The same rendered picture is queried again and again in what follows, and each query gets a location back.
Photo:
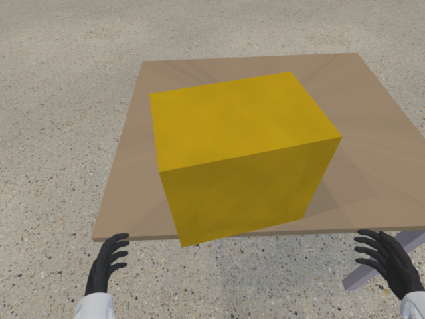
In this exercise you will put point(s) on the table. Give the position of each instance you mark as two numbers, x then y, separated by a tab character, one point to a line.
375	179

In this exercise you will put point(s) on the right robot hand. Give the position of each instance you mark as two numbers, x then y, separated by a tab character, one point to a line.
394	264

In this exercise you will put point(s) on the right robot forearm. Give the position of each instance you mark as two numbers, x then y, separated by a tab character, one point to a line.
413	305

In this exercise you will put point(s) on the left robot forearm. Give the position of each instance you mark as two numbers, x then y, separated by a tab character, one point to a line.
95	306

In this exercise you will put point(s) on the carton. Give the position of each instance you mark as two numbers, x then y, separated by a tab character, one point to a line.
241	155

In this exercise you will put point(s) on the left robot hand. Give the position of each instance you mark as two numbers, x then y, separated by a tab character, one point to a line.
102	268

